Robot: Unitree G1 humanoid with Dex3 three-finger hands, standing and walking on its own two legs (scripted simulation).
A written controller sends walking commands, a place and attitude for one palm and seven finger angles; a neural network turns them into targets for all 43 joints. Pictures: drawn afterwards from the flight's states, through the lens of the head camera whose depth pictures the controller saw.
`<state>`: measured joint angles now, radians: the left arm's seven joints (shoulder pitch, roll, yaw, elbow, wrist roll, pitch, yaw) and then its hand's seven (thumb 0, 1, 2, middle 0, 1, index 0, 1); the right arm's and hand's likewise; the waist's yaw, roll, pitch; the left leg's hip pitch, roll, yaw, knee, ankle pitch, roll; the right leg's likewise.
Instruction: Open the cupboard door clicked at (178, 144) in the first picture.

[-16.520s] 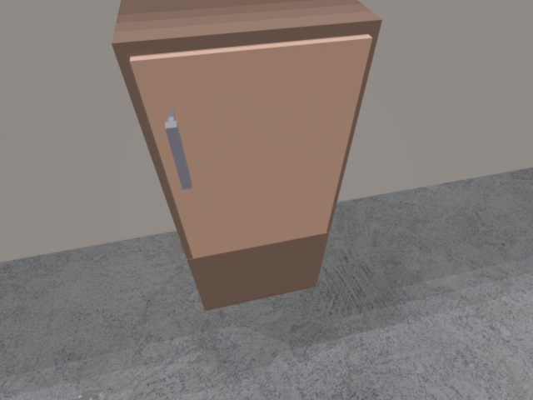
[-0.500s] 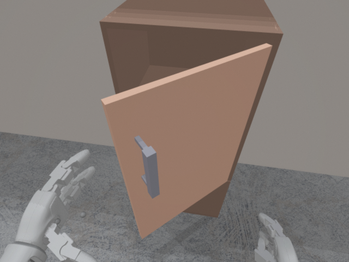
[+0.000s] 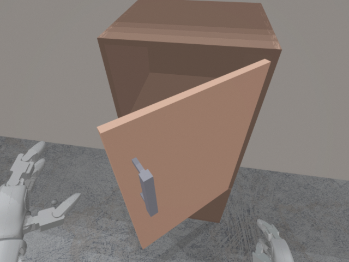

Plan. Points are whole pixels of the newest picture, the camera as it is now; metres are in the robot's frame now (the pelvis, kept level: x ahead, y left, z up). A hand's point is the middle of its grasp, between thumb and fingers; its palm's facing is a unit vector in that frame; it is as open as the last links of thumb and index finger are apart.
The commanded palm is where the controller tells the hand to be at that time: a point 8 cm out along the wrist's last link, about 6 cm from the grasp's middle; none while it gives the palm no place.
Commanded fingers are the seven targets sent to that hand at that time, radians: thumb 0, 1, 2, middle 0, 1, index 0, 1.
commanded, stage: draw the hand back to the body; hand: left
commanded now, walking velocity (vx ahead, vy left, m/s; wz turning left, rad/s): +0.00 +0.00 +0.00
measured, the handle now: (144, 188) +0.25 +0.10 +0.07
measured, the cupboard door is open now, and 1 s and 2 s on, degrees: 44 44 44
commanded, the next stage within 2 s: step back with the hand held close in 0.58 s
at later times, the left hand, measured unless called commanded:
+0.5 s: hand (53, 193) +0.18 +0.24 +0.15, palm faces +0.42 -0.82 -0.38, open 7.5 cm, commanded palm +0.14 +0.28 +0.17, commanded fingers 0.00 0.90 0.90 -0.20 -0.30 -0.20 -0.30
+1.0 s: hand (43, 200) +0.17 +0.25 +0.15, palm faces +0.33 -0.82 -0.46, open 7.4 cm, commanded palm +0.12 +0.29 +0.18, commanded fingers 0.00 0.90 0.90 -0.20 -0.30 -0.20 -0.30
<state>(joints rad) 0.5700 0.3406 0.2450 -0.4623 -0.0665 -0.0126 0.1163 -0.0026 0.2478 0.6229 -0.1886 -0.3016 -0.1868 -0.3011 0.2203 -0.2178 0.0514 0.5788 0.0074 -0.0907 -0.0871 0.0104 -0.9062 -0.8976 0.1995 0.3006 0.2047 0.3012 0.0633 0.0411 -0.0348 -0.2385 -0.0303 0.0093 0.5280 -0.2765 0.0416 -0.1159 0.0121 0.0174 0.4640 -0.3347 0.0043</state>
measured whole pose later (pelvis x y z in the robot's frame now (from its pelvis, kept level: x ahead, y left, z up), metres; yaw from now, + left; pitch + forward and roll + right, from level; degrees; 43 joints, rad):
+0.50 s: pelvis +0.00 -0.02 +0.01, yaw +0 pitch -3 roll +0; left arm 0.49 0.34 0.31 -0.39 -0.09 -0.04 0.10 0.01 0.87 0.89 -0.21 -0.30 -0.21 -0.30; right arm 0.20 -0.23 0.02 0.62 0.01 -0.05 -0.09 0.01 -0.91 -0.90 0.20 0.30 0.20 0.30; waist 0.07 0.05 -0.01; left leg -0.17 0.00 0.00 0.45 -0.24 0.01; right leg -0.05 0.04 0.01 0.40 -0.30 -0.02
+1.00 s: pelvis -0.04 -0.01 +0.01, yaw -2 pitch -1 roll -1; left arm 0.53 0.39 0.36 -0.41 -0.07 -0.11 0.10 0.01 0.89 0.90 -0.21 -0.30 -0.21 -0.30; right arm 0.16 -0.24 -0.01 0.56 0.02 0.03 -0.08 0.01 -0.91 -0.90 0.20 0.30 0.20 0.30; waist 0.02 0.05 0.02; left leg -0.25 0.01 0.04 0.45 -0.18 0.03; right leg -0.14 0.04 0.05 0.38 -0.23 0.00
